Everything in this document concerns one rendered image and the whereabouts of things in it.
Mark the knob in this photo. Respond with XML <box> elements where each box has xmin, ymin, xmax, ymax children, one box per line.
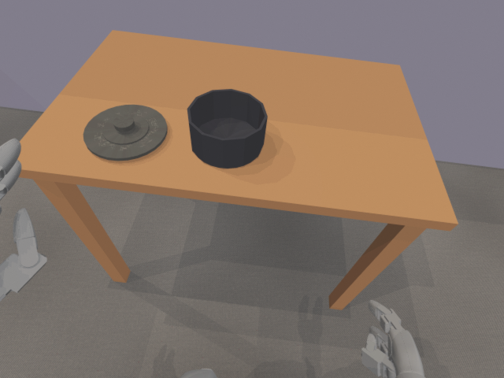
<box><xmin>113</xmin><ymin>115</ymin><xmax>135</xmax><ymax>132</ymax></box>

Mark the robot right hand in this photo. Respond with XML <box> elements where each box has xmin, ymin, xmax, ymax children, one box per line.
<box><xmin>361</xmin><ymin>300</ymin><xmax>424</xmax><ymax>378</ymax></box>

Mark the lid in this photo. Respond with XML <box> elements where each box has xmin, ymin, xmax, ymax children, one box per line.
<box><xmin>83</xmin><ymin>105</ymin><xmax>168</xmax><ymax>161</ymax></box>

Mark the table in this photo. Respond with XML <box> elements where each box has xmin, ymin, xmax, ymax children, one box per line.
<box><xmin>17</xmin><ymin>30</ymin><xmax>458</xmax><ymax>310</ymax></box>

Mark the robot left hand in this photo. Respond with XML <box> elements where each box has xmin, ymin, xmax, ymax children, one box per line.
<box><xmin>0</xmin><ymin>139</ymin><xmax>47</xmax><ymax>301</ymax></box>

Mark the pot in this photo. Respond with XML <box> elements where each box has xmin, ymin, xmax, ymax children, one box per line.
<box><xmin>187</xmin><ymin>89</ymin><xmax>268</xmax><ymax>169</ymax></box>

